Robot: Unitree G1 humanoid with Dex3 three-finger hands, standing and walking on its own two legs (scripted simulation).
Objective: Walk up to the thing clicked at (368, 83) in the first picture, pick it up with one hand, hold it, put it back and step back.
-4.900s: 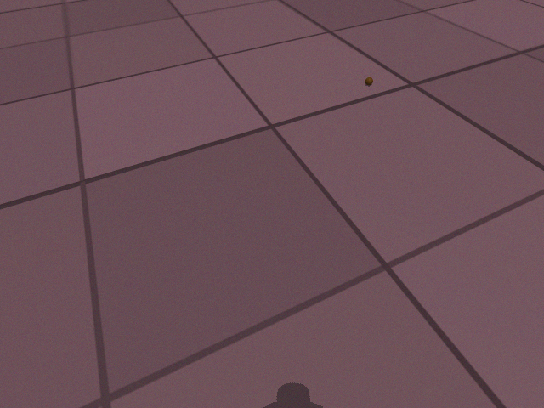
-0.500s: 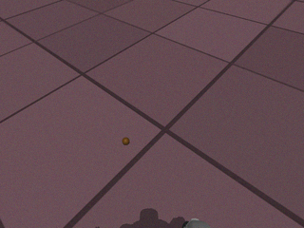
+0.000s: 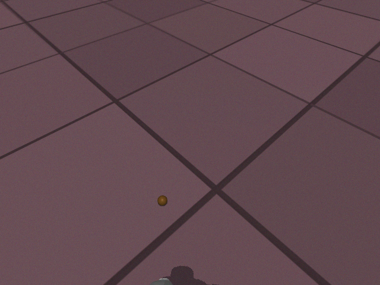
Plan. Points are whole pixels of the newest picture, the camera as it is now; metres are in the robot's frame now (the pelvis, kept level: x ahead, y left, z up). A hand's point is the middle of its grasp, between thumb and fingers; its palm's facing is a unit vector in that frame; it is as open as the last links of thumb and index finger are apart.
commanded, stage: walk up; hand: left
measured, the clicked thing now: (162, 200) +0.68 +0.21 -0.74
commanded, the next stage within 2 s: none
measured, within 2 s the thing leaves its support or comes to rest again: neither
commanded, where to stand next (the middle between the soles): +0.26 -0.02 m, yaw -3 degrees
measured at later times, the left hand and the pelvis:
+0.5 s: hand (85, 263) +0.20 +0.29 -0.14, palm faces -0.09 -0.91 -0.40, open 7.4 cm; pelvis +0.14 +0.01 +0.00, yaw -3 degrees
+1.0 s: hand (103, 235) +0.28 +0.27 -0.16, palm faces -0.04 -0.95 -0.30, open 7.4 cm; pelvis +0.18 +0.02 +0.00, yaw -2 degrees
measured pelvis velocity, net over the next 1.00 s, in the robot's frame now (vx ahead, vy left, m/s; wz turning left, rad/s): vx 0.18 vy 0.02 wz -0.04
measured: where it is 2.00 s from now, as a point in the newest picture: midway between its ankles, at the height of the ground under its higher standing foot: outside the picture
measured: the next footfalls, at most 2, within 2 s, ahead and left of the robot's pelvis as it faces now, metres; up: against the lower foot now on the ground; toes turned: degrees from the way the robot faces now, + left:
left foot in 0.02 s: +0.16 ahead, +0.13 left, +0.00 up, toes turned +3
right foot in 0.50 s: +0.25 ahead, -0.12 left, +0.00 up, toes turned -4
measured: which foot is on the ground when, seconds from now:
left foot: up 0.00-0.00, down 0.02-0.54, up 0.56-0.82, down 0.84-1.00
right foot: down 0.00-0.06, up 0.08-0.48, down 0.50-1.00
